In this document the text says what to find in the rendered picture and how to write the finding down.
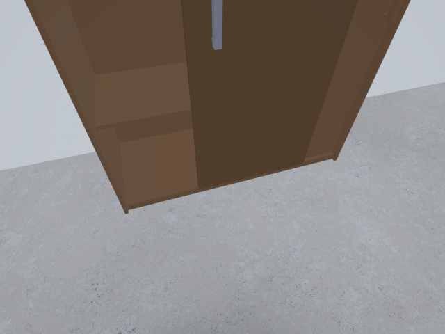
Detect wardrobe door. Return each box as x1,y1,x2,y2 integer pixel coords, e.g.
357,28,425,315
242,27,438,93
181,0,358,189
305,0,394,158

